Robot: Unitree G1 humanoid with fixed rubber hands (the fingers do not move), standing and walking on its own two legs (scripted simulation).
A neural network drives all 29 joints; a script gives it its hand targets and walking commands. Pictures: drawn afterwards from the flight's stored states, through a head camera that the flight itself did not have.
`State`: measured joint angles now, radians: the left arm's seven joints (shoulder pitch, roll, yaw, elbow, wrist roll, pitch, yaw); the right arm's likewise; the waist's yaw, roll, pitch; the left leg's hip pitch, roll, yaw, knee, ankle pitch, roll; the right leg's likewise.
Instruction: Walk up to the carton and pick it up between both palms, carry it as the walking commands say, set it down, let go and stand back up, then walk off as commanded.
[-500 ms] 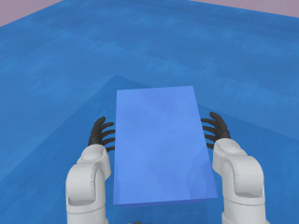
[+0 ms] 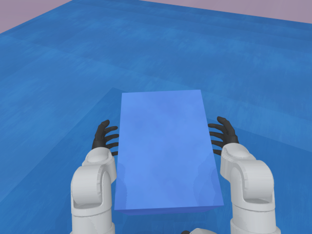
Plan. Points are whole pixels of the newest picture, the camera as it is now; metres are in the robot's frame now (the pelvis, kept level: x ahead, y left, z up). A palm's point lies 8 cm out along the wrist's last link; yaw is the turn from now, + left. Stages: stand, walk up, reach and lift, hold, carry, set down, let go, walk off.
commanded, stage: carry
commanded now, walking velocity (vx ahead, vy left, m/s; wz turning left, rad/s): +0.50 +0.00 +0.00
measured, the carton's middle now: (163, 153) +0.31 +0.00 +0.02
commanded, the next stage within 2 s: none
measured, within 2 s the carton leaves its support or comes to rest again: neither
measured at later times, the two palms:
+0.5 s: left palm (103, 71) +0.58 +0.18 +0.11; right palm (189, 65) +0.58 -0.10 +0.12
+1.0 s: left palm (121, 31) +0.89 +0.15 +0.10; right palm (184, 27) +0.91 -0.13 +0.10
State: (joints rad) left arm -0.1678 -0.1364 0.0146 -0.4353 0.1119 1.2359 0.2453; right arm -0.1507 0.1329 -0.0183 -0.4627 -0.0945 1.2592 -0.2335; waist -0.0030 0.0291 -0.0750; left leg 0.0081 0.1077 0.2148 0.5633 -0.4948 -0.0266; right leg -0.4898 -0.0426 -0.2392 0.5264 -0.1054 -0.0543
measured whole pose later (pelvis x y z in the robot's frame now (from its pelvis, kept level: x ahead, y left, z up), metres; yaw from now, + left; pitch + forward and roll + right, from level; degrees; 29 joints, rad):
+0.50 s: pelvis +0.31 +0.04 +0.02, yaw -2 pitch +4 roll -1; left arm -0.15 -0.13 0.03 -0.40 0.11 1.26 0.24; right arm -0.16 0.14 -0.02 -0.36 -0.10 1.24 -0.22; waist 0.00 -0.04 -0.08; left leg -0.34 0.05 0.26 0.45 -0.18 0.07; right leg -0.36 -0.07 -0.09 1.04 -0.40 0.02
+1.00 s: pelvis +0.63 +0.00 +0.02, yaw +2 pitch +4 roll +0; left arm -0.15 -0.14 0.02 -0.38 0.09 1.22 0.23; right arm -0.15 0.13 -0.04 -0.40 -0.10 1.25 -0.23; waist 0.02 0.01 -0.02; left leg -0.39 0.06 0.07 1.09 -0.36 -0.01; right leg -0.35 -0.05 -0.24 0.45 -0.17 -0.06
